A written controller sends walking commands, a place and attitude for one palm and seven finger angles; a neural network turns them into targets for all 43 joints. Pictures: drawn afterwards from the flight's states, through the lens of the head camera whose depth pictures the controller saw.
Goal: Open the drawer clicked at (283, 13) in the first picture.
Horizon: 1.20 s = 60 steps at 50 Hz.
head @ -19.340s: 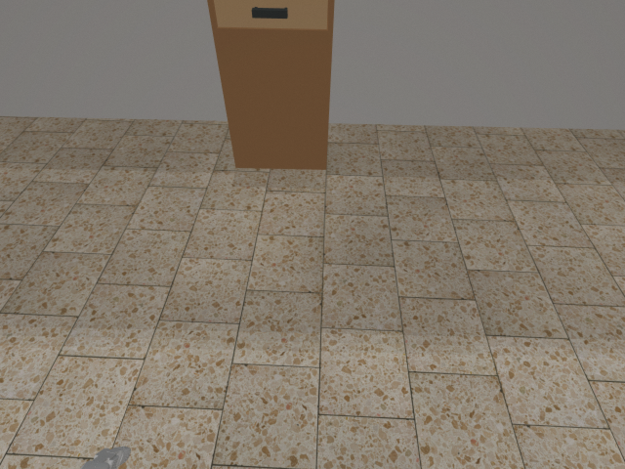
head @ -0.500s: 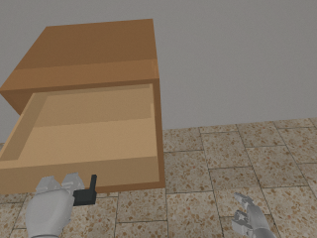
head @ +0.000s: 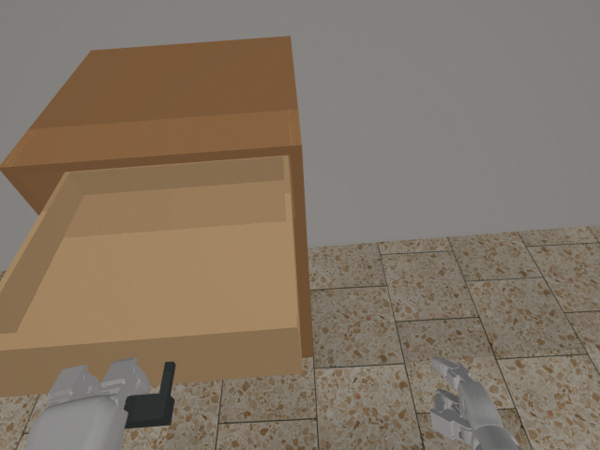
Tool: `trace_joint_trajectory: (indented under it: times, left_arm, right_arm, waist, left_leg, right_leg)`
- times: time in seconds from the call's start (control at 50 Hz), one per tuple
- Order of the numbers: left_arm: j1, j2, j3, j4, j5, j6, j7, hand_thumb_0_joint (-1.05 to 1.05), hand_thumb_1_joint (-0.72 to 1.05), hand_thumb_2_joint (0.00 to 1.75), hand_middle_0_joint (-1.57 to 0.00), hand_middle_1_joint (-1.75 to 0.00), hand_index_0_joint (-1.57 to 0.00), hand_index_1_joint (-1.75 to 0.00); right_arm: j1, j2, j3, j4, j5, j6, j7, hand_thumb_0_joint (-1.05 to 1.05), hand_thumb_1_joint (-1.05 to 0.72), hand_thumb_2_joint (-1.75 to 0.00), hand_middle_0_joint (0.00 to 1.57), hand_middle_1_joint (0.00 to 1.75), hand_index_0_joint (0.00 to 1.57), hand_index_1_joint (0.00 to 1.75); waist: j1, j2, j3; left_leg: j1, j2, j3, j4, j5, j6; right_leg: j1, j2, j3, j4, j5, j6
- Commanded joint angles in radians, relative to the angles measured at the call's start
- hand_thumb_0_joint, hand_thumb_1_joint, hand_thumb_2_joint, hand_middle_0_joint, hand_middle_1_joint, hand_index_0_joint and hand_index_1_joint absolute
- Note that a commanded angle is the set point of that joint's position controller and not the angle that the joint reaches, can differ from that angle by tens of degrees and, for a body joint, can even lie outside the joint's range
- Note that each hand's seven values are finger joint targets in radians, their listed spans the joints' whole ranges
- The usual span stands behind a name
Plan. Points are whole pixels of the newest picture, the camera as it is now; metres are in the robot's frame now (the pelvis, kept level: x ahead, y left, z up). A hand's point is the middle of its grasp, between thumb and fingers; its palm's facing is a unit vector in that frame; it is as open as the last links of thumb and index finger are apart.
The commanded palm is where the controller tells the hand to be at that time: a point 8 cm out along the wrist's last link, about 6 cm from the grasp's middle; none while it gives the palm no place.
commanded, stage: open the thumb to release the handle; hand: left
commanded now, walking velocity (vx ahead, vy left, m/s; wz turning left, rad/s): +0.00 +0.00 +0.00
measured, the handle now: (116, 393) +0.17 +0.25 +0.04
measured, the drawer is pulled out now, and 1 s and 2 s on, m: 0.30 0.30 0.29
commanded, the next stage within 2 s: lift the hand off the handle in 0.54 s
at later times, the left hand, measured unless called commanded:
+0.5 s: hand (106, 437) +0.13 +0.24 +0.02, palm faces +0.01 -0.09 -1.00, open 11.3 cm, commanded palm +0.10 +0.25 +0.08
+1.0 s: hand (108, 437) +0.13 +0.24 +0.02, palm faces +0.04 -0.08 -1.00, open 13.6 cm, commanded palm +0.10 +0.24 +0.08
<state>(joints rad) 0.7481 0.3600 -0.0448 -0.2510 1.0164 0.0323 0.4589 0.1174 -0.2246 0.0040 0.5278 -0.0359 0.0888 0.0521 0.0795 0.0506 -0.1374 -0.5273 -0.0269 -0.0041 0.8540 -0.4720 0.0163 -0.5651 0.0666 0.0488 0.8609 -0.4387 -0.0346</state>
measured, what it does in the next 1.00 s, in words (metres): stands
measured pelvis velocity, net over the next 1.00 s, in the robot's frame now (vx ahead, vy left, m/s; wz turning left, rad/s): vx -0.02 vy -0.01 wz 0.03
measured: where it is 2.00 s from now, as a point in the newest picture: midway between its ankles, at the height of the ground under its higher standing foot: outside the picture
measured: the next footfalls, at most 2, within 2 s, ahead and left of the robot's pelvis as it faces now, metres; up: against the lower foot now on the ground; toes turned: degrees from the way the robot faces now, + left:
none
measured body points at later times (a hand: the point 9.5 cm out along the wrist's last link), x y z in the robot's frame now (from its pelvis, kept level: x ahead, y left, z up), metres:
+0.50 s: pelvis -0.01 -0.01 +0.00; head +0.01 -0.04 +0.45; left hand +0.12 +0.24 +0.08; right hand +0.22 -0.21 -0.09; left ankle -0.03 +0.11 -0.70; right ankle -0.01 -0.10 -0.70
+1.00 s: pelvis -0.02 -0.01 +0.00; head +0.00 -0.04 +0.45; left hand +0.12 +0.24 +0.07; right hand +0.21 -0.21 -0.09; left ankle -0.03 +0.11 -0.70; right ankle -0.01 -0.10 -0.70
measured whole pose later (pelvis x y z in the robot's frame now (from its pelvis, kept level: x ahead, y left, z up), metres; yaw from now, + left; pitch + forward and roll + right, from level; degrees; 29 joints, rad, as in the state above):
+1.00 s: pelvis -0.02 -0.01 +0.00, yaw +2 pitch +7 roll +0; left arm 0.59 0.35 -0.03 -0.12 1.03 0.00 0.47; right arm 0.11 -0.23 -0.02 0.58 -0.04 0.08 0.01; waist 0.09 0.06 -0.12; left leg -0.53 -0.03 -0.04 0.83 -0.43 0.00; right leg -0.56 0.06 0.02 0.84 -0.41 -0.05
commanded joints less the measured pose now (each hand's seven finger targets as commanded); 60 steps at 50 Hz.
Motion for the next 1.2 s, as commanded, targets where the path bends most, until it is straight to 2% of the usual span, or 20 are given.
trace_joint_trajectory:
  times: [0.0,0.02,0.04,0.08,0.18,0.24,0.36,0.42,0.48,0.54,0.6,0.62,0.64,0.68,0.76,0.92,0.98,1.04,1.1,1.18]
  left_arm:
    - [0.156,0.113,0.107,-0.251,-0.014,-0.005,0.064,0.0,0.9,0.9,-0.4,-1.35,-0.4,-1.35]
    - [-0.088,0.211,0.202,-0.218,0.016,-0.008,0.075,0.0,0.9,0.9,-0.4,-1.35,-0.4,-1.35]
    - [-0.083,0.196,0.213,-0.219,0.022,-0.012,0.083,0.0,0.83,0.87,-0.4,-1.34,-0.4,-1.34]
    - [-0.004,0.157,0.179,-0.184,0.022,-0.011,0.089,0.0,0.69,0.81,-0.38,-1.33,-0.38,-1.33]
    - [-0.09,0.136,0.146,-0.175,0.002,-0.001,0.078,0.0,0.34,0.66,-0.36,-1.29,-0.36,-1.29]
    - [-0.1,0.15,0.16,-0.133,0.003,0.009,0.071,0.0,0.13,0.57,-0.35,-1.27,-0.35,-1.27]
    - [-0.097,0.155,0.152,-0.135,-0.001,0.003,0.044,0.0,-0.29,0.39,-0.32,-1.22,-0.32,-1.22]
    - [-0.108,0.173,0.172,-0.104,-0.008,-0.004,0.032,0.0,-0.5,0.3,-0.3,-1.2,-0.3,-1.2]
    - [-0.119,0.189,0.198,-0.072,-0.006,-0.019,0.025,0.0,-0.5,0.3,-0.3,-1.2,-0.3,-1.2]
    - [-0.084,0.18,0.197,-0.089,-0.01,-0.035,0.026,0.0,-0.5,0.3,-0.3,-1.2,-0.3,-1.2]
    - [-0.055,0.175,0.194,-0.095,-0.018,-0.049,0.03,0.0,-0.5,0.3,-0.3,-1.2,-0.3,-1.2]
    - [-0.066,0.121,0.14,-0.036,-0.011,-0.047,0.027,0.0,-0.5,0.3,-0.3,-1.2,-0.3,-1.2]
    - [-0.105,0.131,0.154,-0.038,-0.012,-0.052,0.025,0.0,-0.5,0.3,-0.3,-1.2,-0.3,-1.2]
    - [-0.106,0.155,0.175,-0.057,0.001,-0.063,0.035,0.0,-0.5,0.3,-0.3,-1.2,-0.3,-1.2]
    - [-0.126,0.143,0.154,-0.083,0.016,-0.058,0.054,0.0,-0.5,0.3,-0.3,-1.2,-0.3,-1.2]
    - [-0.222,0.133,0.126,-0.054,0.019,-0.031,0.055,0.0,-0.5,0.3,-0.3,-1.2,-0.3,-1.2]
    - [-0.22,0.17,0.15,-0.124,0.005,-0.02,0.048,0.0,-0.5,0.3,-0.3,-1.2,-0.3,-1.2]
    - [-0.256,0.19,0.16,-0.172,-0.008,-0.011,0.035,0.0,-0.5,0.3,-0.3,-1.2,-0.3,-1.2]
    - [-0.271,0.175,0.137,-0.197,-0.023,-0.015,0.015,0.0,-0.5,0.3,-0.3,-1.2,-0.3,-1.2]
    - [-0.266,0.178,0.139,-0.248,-0.035,-0.021,-0.002,0.0,-0.5,0.3,-0.3,-1.2,-0.3,-1.2]
  right_arm:
    - [-0.14,-0.107,-0.04,-0.189,-0.003,-0.055,0.0,0.0,-0.9,-0.9,0.2,0.3,0.2,0.3]
    - [-0.143,-0.116,-0.04,-0.149,-0.006,-0.039,-0.016,0.0,-0.9,-0.9,0.2,0.3,0.2,0.3]
    - [-0.138,-0.11,-0.045,-0.155,-0.014,-0.04,-0.028,0.0,-0.9,-0.9,0.2,0.3,0.2,0.3]
    - [-0.133,-0.099,-0.045,-0.165,-0.011,-0.052,-0.023,0.0,-0.9,-0.9,0.2,0.3,0.2,0.3]
    - [-0.133,-0.101,-0.053,-0.151,-0.004,-0.054,-0.032,0.0,-0.9,-0.9,0.2,0.3,0.2,0.3]
    - [-0.14,-0.102,-0.05,-0.143,-0.002,-0.054,-0.041,0.0,-0.9,-0.9,0.2,0.3,0.2,0.3]
    - [-0.147,-0.097,-0.043,-0.136,0.002,-0.061,-0.052,0.0,-0.9,-0.9,0.2,0.3,0.2,0.3]
    - [-0.153,-0.096,-0.04,-0.129,0.004,-0.06,-0.062,0.0,-0.9,-0.9,0.2,0.3,0.2,0.3]
    - [-0.158,-0.093,-0.04,-0.12,0.003,-0.062,-0.07,0.0,-0.9,-0.9,0.2,0.3,0.2,0.3]
    - [-0.151,-0.094,-0.044,-0.12,0.002,-0.066,-0.063,0.0,-0.9,-0.9,0.2,0.3,0.2,0.3]
    - [-0.152,-0.096,-0.046,-0.12,0.0,-0.065,-0.058,0.0,-0.9,-0.9,0.2,0.3,0.2,0.3]
    - [-0.151,-0.093,-0.046,-0.113,-0.004,-0.065,-0.055,0.0,-0.9,-0.9,0.2,0.3,0.2,0.3]
    - [-0.15,-0.098,-0.05,-0.113,-0.001,-0.065,-0.052,0.0,-0.9,-0.9,0.2,0.3,0.2,0.3]
    - [-0.148,-0.099,-0.056,-0.112,-0.006,-0.067,-0.052,0.0,-0.9,-0.9,0.2,0.3,0.2,0.3]
    - [-0.147,-0.099,-0.058,-0.119,-0.01,-0.067,-0.045,0.0,-0.9,-0.9,0.2,0.3,0.2,0.3]
    - [-0.152,-0.099,-0.059,-0.117,-0.003,-0.07,-0.055,0.0,-0.9,-0.9,0.2,0.3,0.2,0.3]
    - [-0.161,-0.096,-0.054,-0.125,0.003,-0.071,-0.059,0.0,-0.9,-0.9,0.2,0.3,0.2,0.3]
    - [-0.17,-0.095,-0.046,-0.129,0.003,-0.074,-0.065,0.0,-0.9,-0.9,0.2,0.3,0.2,0.3]
    - [-0.169,-0.09,-0.042,-0.129,0.01,-0.085,-0.068,0.0,-0.9,-0.9,0.2,0.3,0.2,0.3]
    - [-0.164,-0.087,-0.039,-0.133,0.011,-0.097,-0.064,0.0,-0.9,-0.9,0.2,0.3,0.2,0.3]
  waist:
    - [0.032,-0.02,-0.085]
    - [-0.009,-0.027,-0.046]
    - [0.016,-0.009,-0.069]
    - [0.024,0.023,-0.093]
    - [0.001,-0.004,-0.097]
    - [0.002,-0.055,-0.098]
    - [0.019,-0.042,-0.12]
    - [0.016,-0.08,-0.067]
    - [0.018,-0.081,-0.04]
    - [0.025,-0.025,-0.093]
    - [0.026,-0.051,-0.085]
    - [0.007,-0.081,-0.041]
    - [-0.002,-0.081,-0.039]
    - [0.014,-0.052,-0.079]
    - [0.01,-0.018,-0.109]
    - [-0.005,-0.057,-0.093]
    - [0.008,-0.028,-0.129]
    - [0.005,-0.027,-0.11]
    - [0.0,0.002,-0.07]
    - [0.007,0.0,-0.075]
  left_leg:
    - [0.087,0.009,-0.024,-0.089,0.374,0.007]
    - [0.073,0.0,-0.032,-0.091,0.299,0.003]
    - [0.08,-0.004,-0.027,-0.1,0.279,0.004]
    - [0.107,-0.004,-0.022,-0.092,0.285,0.003]
    - [0.097,-0.005,-0.026,-0.097,0.265,0.008]
    - [0.081,-0.006,-0.024,-0.104,0.256,0.011]
    - [0.091,-0.013,-0.013,-0.119,0.275,0.014]
    - [0.061,-0.019,-0.012,-0.126,0.23,0.02]
    - [0.06,-0.021,-0.011,-0.132,0.209,0.021]
    - [0.089,-0.02,-0.009,-0.136,0.256,0.016]
    - [0.076,-0.022,-0.006,-0.13,0.266,0.019]
    - [0.054,-0.023,-0.008,-0.123,0.247,0.02]
    - [0.055,-0.016,-0.012,-0.129,0.239,0.018]
    - [0.064,-0.019,-0.007,-0.124,0.235,0.019]
    - [0.084,-0.018,-0.005,-0.117,0.255,0.016]
    - [0.072,-0.012,-0.012,-0.126,0.198,0.018]
    - [0.103,-0.012,-0.01,-0.142,0.221,0.02]
    - [0.124,-0.01,-0.017,-0.155,0.223,0.02]
    - [0.146,-0.005,-0.021,-0.173,0.208,0.022]
    - [0.183,0.001,-0.025,-0.19,0.24,0.021]
  right_leg:
    - [0.044,-0.035,0.024,-0.127,0.319,-0.026]
    - [-0.013,-0.029,0.031,-0.133,0.272,-0.029]
    - [0.016,-0.025,0.027,-0.139,0.247,-0.031]
    - [0.002,-0.03,0.02,-0.134,0.224,-0.035]
    - [0.009,-0.031,0.001,-0.14,0.214,-0.027]
    - [0.036,-0.032,0.009,-0.154,0.233,-0.024]
    - [0.096,-0.042,0.024,-0.166,0.294,-0.021]
    - [0.105,-0.047,0.034,-0.196,0.276,-0.012]
    - [0.106,-0.05,0.056,-0.223,0.257,-0.012]
    - [0.127,-0.048,0.048,-0.209,0.306,-0.019]
    - [0.131,-0.049,0.045,-0.204,0.342,-0.015]
    - [0.096,-0.047,0.03,-0.201,0.328,-0.01]
    - [0.083,-0.047,0.036,-0.208,0.309,-0.013]
    - [0.09,-0.046,0.039,-0.2,0.291,-0.015]
    - [0.074,-0.043,0.026,-0.18,0.295,-0.022]
    - [0.05,-0.042,0.006,-0.194,0.203,-0.016]
    - [0.091,-0.045,0.016,-0.205,0.219,-0.019]
    - [0.096,-0.048,0.023,-0.23,0.198,-0.02]
    - [0.081,-0.049,0.011,-0.251,0.152,-0.018]
    - [0.099,-0.048,0.006,-0.264,0.164,-0.021]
